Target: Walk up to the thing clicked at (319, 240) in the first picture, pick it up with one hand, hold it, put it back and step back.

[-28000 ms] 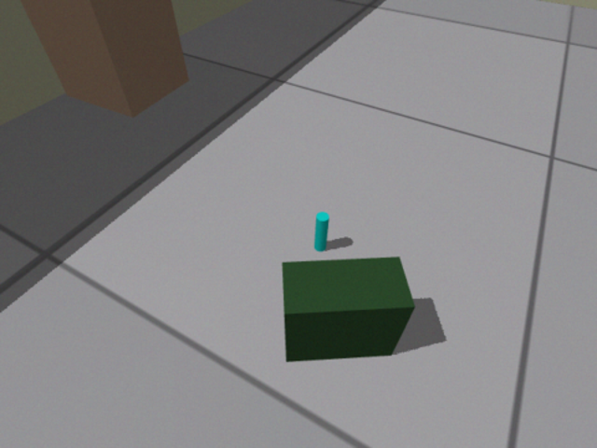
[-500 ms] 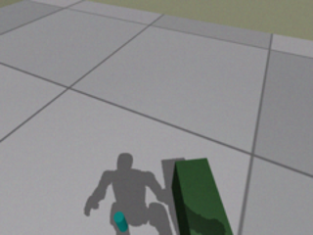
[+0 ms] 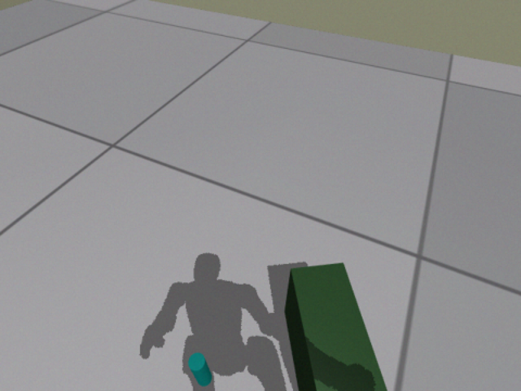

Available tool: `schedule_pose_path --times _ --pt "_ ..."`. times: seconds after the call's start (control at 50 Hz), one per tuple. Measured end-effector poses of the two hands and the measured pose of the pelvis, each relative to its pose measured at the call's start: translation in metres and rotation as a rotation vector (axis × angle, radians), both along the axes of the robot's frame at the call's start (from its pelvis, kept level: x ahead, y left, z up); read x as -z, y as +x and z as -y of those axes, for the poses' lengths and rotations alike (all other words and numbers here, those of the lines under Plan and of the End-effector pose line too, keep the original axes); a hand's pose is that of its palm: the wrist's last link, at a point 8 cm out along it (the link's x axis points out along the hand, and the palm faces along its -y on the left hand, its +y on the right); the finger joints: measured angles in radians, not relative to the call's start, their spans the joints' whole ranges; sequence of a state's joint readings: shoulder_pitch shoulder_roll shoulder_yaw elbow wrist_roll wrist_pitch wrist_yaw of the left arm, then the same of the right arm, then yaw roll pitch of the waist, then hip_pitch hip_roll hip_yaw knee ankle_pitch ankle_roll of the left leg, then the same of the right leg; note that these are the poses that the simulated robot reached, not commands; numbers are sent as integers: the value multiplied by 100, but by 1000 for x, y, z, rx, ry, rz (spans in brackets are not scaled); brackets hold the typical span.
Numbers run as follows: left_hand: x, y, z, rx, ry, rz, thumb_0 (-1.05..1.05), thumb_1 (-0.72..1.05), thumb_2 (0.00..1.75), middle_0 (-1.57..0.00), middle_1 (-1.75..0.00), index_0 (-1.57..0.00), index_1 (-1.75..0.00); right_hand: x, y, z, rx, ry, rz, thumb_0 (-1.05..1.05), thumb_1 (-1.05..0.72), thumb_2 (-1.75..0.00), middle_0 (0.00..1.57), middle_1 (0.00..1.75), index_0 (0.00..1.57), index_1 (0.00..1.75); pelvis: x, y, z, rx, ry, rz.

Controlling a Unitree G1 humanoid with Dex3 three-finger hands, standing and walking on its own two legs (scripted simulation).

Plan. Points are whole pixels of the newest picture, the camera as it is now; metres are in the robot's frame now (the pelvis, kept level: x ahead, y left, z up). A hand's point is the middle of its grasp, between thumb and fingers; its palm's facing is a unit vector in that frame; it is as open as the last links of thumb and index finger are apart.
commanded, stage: stand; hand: left
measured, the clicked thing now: (200, 370) +0.34 +0.21 -0.69
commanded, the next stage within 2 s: go down in 0.06 s
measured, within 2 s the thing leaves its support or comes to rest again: neither
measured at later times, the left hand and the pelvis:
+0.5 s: hand out of the picture +0.14 +0.27 -0.16, palm faces +0.03 -0.94 -0.35, open 13.2 cm; pelvis -0.01 +0.01 -0.02, yaw +1 degrees
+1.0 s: hand out of the picture +0.12 +0.28 -0.19, palm faces +0.06 -0.94 -0.33, open 17.3 cm; pelvis -0.01 +0.02 -0.08, yaw +2 degrees
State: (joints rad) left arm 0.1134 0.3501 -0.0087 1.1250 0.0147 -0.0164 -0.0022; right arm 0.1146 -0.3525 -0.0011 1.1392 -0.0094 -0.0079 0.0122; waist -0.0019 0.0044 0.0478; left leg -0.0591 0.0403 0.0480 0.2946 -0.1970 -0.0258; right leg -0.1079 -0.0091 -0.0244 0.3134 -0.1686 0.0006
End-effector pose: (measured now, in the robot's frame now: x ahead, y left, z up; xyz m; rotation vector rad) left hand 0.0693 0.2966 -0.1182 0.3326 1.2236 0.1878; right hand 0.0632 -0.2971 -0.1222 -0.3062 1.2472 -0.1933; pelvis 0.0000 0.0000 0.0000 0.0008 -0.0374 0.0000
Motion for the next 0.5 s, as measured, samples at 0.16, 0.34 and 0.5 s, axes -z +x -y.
schedule_pose_path --times 0.16,0.34,0.5 --pt "0 0 -1 -2 2 2 1 90 90 -20 -30 -20 -30 -1 1 0 0 -1 5 1 -90 -90 21 30 21 30 0 0 0 0 0 2" --pt "7 50 0 -31 -22 133 1 66 65 -13 -16 -13 -16 3 11 -26 -17 31 141 1 -94 -91 20 30 21 29 12 -15 -1 -22 -3 -102" --pt "10 63 -14 -20 -1 149 0 22 28 -7 -9 -7 -8 10 15 -49 6 69 211 1 -92 -90 21 30 21 30 24 -13 -7 -16 -8 -158"
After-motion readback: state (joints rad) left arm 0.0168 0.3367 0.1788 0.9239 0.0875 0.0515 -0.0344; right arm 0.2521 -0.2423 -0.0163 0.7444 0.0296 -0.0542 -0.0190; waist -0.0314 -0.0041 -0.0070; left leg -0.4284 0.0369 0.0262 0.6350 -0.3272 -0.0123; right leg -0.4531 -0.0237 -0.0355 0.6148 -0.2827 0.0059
